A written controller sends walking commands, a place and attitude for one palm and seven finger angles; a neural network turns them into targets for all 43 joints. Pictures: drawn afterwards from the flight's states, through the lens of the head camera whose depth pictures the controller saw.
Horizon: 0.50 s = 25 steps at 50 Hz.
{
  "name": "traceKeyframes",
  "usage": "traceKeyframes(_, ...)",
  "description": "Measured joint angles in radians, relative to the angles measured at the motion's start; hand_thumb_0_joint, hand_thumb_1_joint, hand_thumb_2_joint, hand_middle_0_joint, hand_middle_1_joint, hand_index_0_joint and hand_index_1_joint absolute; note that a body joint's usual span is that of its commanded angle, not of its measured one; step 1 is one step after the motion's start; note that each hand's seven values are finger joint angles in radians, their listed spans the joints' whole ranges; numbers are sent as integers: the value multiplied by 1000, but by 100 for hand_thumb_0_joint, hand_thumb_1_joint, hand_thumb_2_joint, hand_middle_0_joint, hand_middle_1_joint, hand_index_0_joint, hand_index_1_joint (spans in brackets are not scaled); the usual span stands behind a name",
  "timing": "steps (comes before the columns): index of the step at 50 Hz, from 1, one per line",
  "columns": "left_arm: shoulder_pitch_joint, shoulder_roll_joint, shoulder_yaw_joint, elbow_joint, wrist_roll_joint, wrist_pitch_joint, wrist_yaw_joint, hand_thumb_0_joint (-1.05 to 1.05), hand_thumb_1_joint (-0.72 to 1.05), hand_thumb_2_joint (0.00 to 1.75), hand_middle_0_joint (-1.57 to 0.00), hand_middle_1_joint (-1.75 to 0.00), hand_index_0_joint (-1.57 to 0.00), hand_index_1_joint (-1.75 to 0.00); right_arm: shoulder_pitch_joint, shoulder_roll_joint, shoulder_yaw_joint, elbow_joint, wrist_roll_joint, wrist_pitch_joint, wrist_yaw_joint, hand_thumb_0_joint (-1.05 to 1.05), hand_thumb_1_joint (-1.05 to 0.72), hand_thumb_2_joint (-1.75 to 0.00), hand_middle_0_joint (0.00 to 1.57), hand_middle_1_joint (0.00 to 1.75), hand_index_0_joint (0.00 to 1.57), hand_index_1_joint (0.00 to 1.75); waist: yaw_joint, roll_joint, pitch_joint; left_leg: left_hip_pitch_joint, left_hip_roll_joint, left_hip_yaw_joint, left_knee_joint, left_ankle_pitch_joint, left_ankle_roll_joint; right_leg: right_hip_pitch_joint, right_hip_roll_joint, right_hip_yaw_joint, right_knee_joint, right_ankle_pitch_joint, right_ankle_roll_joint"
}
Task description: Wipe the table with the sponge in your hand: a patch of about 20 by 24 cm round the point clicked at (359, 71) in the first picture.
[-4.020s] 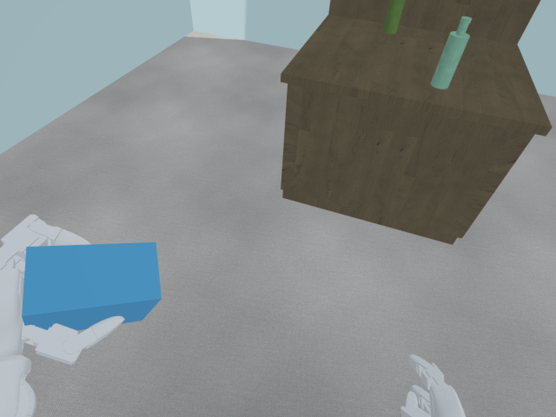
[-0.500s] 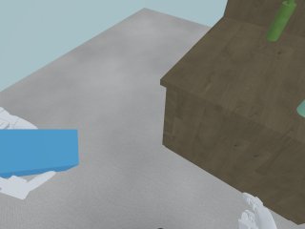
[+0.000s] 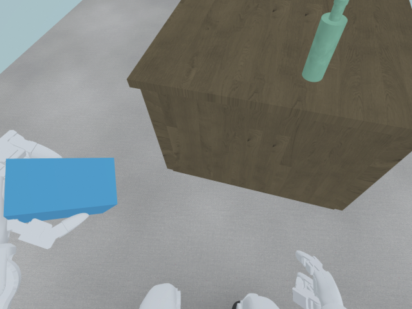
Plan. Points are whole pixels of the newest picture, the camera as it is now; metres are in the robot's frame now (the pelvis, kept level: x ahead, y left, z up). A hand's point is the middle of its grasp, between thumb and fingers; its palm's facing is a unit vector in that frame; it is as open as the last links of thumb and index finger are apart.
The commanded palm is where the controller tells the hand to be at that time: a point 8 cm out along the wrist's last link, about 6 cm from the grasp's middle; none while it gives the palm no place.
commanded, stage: turn to face it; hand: left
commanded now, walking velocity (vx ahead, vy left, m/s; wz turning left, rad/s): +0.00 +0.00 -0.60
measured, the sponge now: (78, 190) +0.26 +0.20 +0.15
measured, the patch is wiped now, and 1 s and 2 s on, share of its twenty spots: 0.00 0.00 0.00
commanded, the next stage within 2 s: take the last steps up to it in 1.18 s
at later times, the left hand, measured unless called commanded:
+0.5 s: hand (118, 201) +0.23 +0.13 +0.17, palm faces +0.15 -0.90 -0.41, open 10.7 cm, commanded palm +0.20 +0.18 +0.19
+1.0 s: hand (206, 240) +0.19 +0.01 +0.19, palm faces -0.10 -0.88 -0.47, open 10.7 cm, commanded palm +0.17 +0.07 +0.19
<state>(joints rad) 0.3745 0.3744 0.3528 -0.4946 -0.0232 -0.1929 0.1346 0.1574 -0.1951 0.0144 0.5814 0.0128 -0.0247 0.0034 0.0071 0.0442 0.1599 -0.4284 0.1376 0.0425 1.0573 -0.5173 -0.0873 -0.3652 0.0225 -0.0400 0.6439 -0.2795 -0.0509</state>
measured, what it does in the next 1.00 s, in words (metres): walks backwards, turning right: left foot, then right foot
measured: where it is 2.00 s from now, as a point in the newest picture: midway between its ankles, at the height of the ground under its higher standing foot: outside the picture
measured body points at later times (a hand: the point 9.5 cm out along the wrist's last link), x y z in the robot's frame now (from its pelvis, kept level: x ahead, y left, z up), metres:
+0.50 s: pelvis -0.05 -0.03 +0.01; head -0.02 -0.05 +0.45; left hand +0.22 +0.18 +0.19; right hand +0.07 -0.27 -0.09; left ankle +0.01 +0.13 -0.72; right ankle -0.07 -0.14 -0.70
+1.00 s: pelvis -0.12 -0.08 +0.02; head -0.09 -0.11 +0.47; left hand +0.19 +0.06 +0.21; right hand -0.11 -0.40 -0.07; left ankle -0.05 +0.07 -0.68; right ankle -0.08 -0.14 -0.72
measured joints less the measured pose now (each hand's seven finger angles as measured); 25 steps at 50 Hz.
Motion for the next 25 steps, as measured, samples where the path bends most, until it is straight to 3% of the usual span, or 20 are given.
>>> traceKeyframes(3,115,21,23,-84,-15,-20,-2,-1,-53,100,-66,-137,-67,-137,-23,-31,-23,-20,-3,29,-7,2,-90,-90,20,30,20,30,-30,-33,3,-39,-57,-10,33,28,-2,-7,22,47,-57,52,-8)
traceKeyframes(6,191,68,56,-151,-22,-36,-2,-1,-53,100,-66,-137,-67,-137,-19,-55,-47,-40,-5,43,-14,1,-90,-90,20,30,20,30,-41,-59,-14,-20,-79,-3,-100,56,-1,-6,43,78,-100,89,-14)
traceKeyframes(9,211,106,92,-183,-25,-48,1,-1,-53,100,-66,-137,-67,-137,-7,-76,-64,-49,-3,51,-20,1,-91,-90,19,30,20,30,-29,-73,-45,27,-93,-8,-257,77,8,-16,64,104,-111,107,-16)
traceKeyframes(13,187,98,104,-152,-27,-41,6,-1,-53,100,-66,-137,-67,-137,9,-87,-66,-55,4,61,-26,1,-91,-90,19,30,20,30,-15,-79,-94,130,-101,0,-490,215,41,-41,90,138,-73,105,-7)
traceKeyframes(15,151,79,95,-101,-22,-32,5,-1,-53,100,-66,-137,-67,-137,18,-67,-59,-58,5,63,-34,1,-91,-90,19,30,20,30,8,-102,-104,150,-104,36,-499,249,59,-72,85,153,34,-17,23)
traceKeyframes(18,116,31,68,-4,-6,-18,8,-1,-53,100,-66,-138,-67,-137,37,-29,-40,-60,2,45,-37,1,-91,-90,19,30,20,30,25,-85,-127,168,-71,67,-501,232,57,-145,62,86,339,-136,69)
traceKeyframes(20,89,-9,33,36,1,7,9,-1,-53,101,-66,-138,-67,-137,50,-6,-26,-58,4,30,-31,1,-91,-90,19,30,20,30,42,-63,-127,184,-43,81,-513,236,47,-141,26,44,405,-138,90)
traceKeyframes(23,57,-48,-18,39,5,28,13,-1,-53,101,-66,-138,-67,-137,58,25,3,-56,5,4,-19,1,-90,-90,20,30,20,30,61,-36,-108,191,5,107,-514,243,23,-78,-25,3,296,-151,108)
traceKeyframes(25,38,-41,-36,21,8,30,12,-1,-53,101,-66,-138,-66,-137,57,45,21,-61,2,-17,-9,1,-90,-90,20,30,20,30,63,-29,-85,179,36,121,-492,240,3,-20,-42,-13,176,-154,112)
